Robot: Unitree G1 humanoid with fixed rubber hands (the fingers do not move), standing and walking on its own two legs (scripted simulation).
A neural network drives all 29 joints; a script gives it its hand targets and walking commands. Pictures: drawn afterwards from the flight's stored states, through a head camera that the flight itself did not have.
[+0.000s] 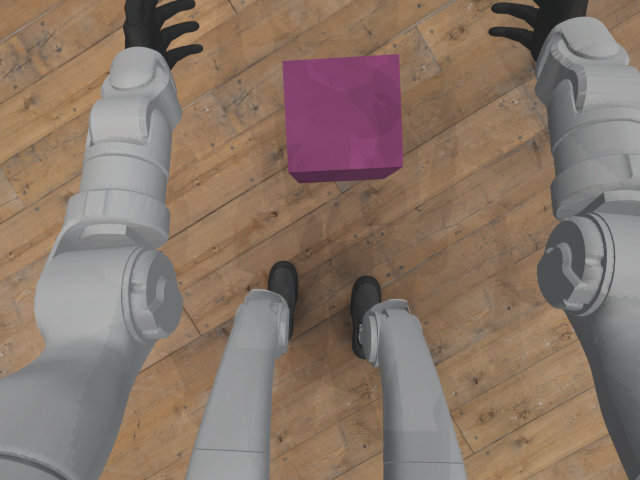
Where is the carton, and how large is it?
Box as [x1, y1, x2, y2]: [282, 54, 402, 182]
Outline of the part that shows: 398,54 282,61 288,172 298,182 384,178 402,166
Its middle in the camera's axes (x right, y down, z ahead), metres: +0.04 -0.23 +0.82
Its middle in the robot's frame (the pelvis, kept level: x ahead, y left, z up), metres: +0.55 +0.00 -0.53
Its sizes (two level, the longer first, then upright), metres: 0.210 0.200 0.250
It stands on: the floor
